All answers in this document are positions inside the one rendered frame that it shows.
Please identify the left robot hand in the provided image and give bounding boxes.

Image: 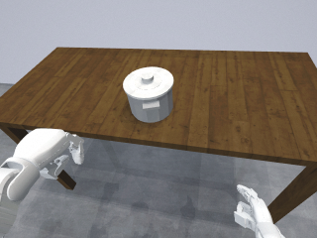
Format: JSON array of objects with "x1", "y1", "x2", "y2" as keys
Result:
[{"x1": 13, "y1": 128, "x2": 84, "y2": 179}]

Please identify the table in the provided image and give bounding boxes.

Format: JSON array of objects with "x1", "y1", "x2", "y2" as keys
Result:
[{"x1": 0, "y1": 47, "x2": 317, "y2": 224}]

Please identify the robot right forearm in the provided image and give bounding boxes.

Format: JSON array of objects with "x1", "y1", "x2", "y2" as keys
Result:
[{"x1": 255, "y1": 221, "x2": 285, "y2": 238}]

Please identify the right robot hand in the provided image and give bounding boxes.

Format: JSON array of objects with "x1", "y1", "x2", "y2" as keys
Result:
[{"x1": 234, "y1": 184, "x2": 273, "y2": 232}]

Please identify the lid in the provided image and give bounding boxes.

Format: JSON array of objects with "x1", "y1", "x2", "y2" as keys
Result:
[{"x1": 123, "y1": 66, "x2": 174, "y2": 100}]

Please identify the pot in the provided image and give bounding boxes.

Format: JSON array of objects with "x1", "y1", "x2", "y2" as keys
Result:
[{"x1": 127, "y1": 88, "x2": 173, "y2": 123}]

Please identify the robot left forearm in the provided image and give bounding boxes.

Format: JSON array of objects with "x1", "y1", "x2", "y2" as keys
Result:
[{"x1": 0, "y1": 157, "x2": 41, "y2": 238}]

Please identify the knob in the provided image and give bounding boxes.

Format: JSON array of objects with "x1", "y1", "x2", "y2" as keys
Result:
[{"x1": 141, "y1": 71, "x2": 154, "y2": 82}]

